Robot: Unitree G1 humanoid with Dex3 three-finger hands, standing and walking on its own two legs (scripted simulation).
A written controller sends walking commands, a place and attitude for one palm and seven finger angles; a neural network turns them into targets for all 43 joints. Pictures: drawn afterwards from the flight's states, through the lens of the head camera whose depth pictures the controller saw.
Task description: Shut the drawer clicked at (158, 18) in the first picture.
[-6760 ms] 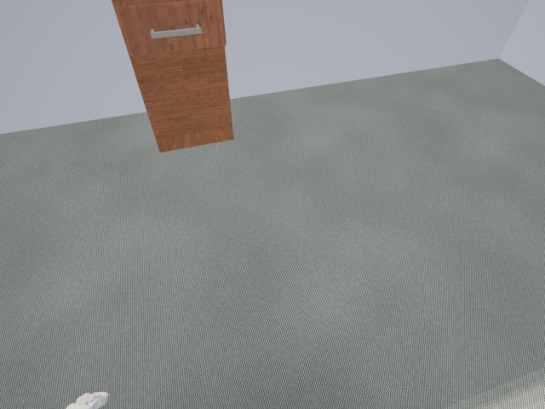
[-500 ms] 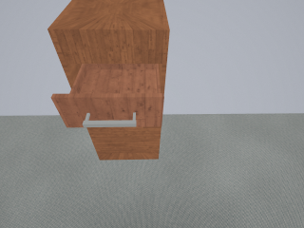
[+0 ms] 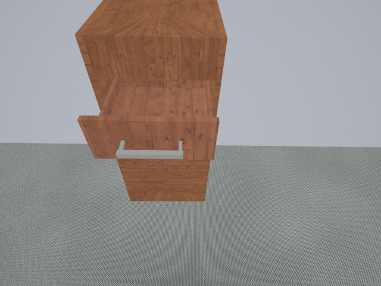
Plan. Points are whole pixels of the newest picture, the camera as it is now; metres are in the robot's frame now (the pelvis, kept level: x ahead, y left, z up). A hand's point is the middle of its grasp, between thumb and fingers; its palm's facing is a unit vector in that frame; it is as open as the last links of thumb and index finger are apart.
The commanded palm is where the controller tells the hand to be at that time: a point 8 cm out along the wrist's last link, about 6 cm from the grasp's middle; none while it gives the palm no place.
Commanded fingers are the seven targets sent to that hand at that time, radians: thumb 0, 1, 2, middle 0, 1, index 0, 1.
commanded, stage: look again from close up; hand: left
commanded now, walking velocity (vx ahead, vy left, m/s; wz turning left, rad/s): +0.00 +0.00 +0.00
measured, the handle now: (150, 149) +0.48 +0.15 -0.03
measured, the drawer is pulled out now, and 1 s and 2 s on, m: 0.20 0.20 0.20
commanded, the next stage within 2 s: shuffle to correct the standing spot in 0.08 s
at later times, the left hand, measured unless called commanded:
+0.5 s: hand out of the picture -0.06 +0.16 -0.17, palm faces +0.02 -0.99 -0.17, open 7.4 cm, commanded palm none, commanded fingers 0.00 0.90 0.90 -0.20 -0.30 -0.20 -0.30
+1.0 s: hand out of the picture +0.08 +0.15 -0.17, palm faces +0.03 -0.98 -0.21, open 7.3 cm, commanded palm none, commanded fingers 0.00 0.90 0.90 -0.20 -0.30 -0.20 -0.30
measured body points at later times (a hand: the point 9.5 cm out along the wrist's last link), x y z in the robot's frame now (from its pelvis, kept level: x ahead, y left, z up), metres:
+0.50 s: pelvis +0.00 +0.00 +0.00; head +0.01 +0.00 +0.45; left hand -0.06 +0.22 -0.15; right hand -0.01 -0.23 -0.16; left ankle +0.06 +0.08 -0.73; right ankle -0.01 -0.13 -0.73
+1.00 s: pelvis +0.06 -0.04 +0.00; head +0.08 -0.04 +0.45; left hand +0.07 +0.20 -0.15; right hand +0.03 -0.25 -0.16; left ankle +0.05 +0.07 -0.73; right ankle +0.08 -0.16 -0.74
